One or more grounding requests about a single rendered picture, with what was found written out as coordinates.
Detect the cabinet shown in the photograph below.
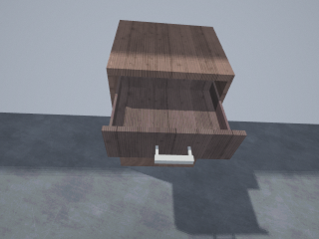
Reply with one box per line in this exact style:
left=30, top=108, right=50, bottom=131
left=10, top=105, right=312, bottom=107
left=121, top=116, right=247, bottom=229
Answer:
left=106, top=20, right=235, bottom=167

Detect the drawer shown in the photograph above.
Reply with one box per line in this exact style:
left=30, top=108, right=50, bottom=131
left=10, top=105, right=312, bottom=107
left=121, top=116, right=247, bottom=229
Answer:
left=101, top=76, right=247, bottom=160

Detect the handle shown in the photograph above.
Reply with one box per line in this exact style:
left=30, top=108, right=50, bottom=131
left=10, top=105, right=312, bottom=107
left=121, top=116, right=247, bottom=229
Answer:
left=155, top=145, right=194, bottom=164

